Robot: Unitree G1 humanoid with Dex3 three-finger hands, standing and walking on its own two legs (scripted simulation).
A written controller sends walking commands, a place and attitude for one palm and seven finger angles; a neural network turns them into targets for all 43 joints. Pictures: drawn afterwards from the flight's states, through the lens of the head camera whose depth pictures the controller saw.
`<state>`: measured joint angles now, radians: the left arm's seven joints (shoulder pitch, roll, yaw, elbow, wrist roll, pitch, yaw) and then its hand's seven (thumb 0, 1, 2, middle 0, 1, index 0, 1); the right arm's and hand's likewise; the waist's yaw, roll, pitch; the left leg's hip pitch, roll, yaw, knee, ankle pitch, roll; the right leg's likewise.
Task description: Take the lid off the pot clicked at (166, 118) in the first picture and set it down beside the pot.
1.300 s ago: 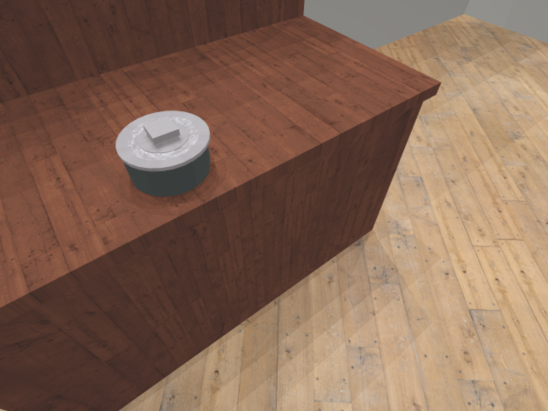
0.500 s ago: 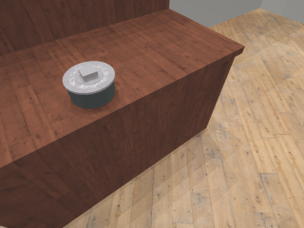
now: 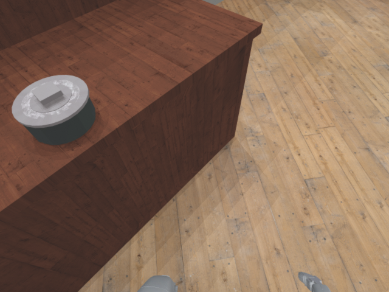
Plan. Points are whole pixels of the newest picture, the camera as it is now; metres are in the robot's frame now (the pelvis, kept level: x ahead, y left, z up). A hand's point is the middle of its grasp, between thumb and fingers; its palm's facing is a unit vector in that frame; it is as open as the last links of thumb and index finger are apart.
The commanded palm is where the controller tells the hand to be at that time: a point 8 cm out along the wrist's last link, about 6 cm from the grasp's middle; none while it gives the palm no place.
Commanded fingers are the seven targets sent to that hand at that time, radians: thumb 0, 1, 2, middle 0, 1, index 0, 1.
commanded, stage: walk to a spot facing it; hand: left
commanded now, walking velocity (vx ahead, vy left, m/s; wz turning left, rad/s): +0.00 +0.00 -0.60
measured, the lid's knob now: (47, 92) +0.50 +0.41 +0.08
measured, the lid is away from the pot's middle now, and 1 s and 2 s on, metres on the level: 0.00 0.00 0.00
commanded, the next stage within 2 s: none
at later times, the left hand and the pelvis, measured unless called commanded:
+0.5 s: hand (128, 261) +0.19 +0.19 -0.16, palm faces -0.34 -0.90 -0.26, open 7.4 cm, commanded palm none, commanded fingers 0.00 0.90 0.90 -0.20 -0.30 -0.20 -0.30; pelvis +0.02 +0.01 +0.00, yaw -20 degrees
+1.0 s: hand (170, 233) +0.27 +0.10 -0.17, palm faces -0.59 -0.78 -0.21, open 7.4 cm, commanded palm none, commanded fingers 0.00 0.90 0.90 -0.20 -0.30 -0.20 -0.30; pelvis +0.06 +0.00 -0.01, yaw -38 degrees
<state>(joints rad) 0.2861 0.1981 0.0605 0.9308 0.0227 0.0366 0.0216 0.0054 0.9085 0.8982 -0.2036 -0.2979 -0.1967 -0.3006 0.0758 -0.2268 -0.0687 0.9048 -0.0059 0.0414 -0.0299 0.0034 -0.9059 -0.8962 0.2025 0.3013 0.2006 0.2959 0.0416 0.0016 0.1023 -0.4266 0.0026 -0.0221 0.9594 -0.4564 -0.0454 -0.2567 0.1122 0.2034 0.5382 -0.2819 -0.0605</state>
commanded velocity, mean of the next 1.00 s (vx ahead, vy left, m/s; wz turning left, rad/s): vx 0.00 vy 0.00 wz -0.60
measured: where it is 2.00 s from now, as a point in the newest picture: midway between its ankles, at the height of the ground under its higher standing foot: outside the picture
